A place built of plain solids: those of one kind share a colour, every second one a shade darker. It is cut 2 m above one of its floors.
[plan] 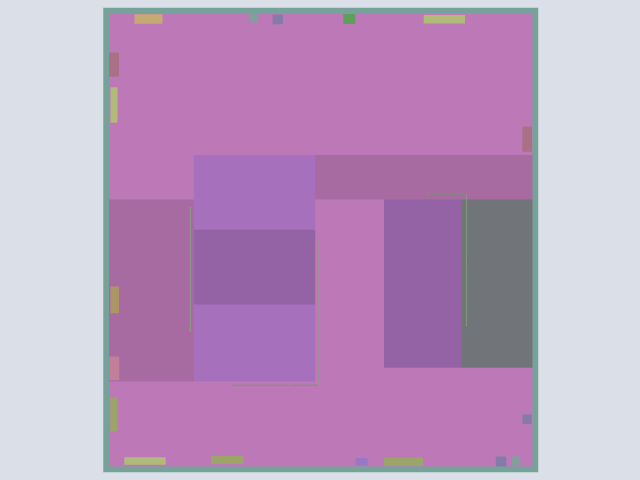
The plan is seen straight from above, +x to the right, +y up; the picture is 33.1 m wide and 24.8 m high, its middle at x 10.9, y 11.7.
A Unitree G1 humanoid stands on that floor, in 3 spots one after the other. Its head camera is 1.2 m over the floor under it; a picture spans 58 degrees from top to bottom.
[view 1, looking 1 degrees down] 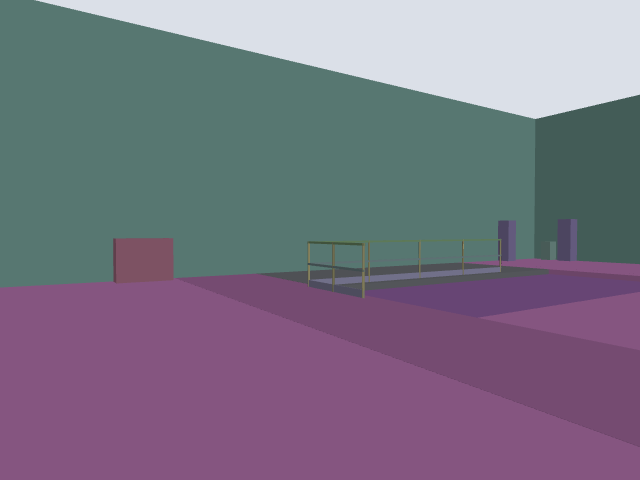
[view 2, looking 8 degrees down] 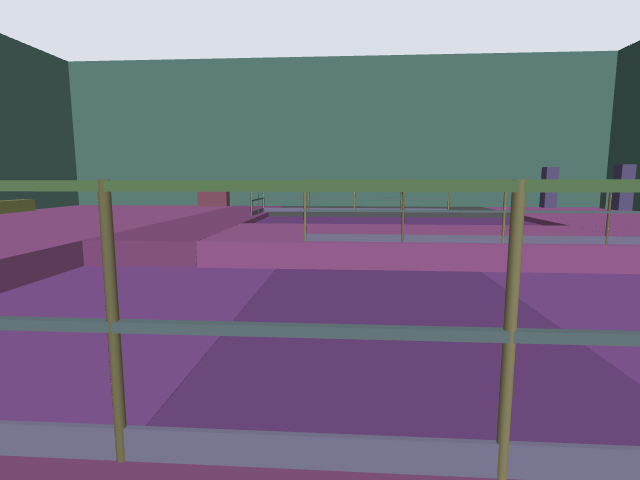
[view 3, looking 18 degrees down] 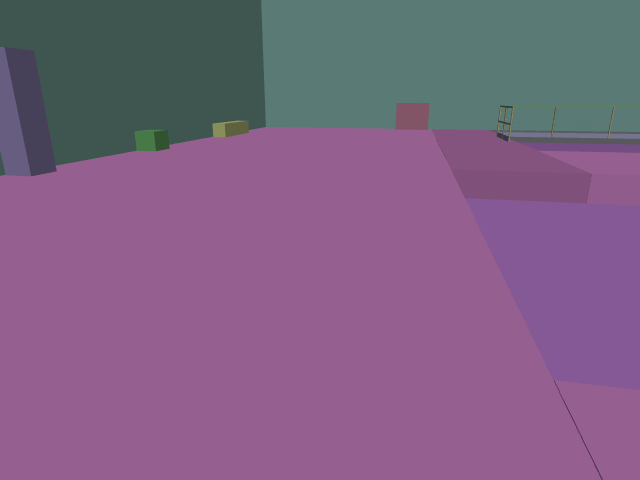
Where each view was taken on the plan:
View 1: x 10.23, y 18.88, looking -32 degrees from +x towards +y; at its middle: wall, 13.73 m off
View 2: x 2.54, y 10.82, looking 4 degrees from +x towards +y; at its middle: guard_toe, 8.39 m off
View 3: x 2.54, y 16.77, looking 12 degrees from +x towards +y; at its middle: surround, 3.88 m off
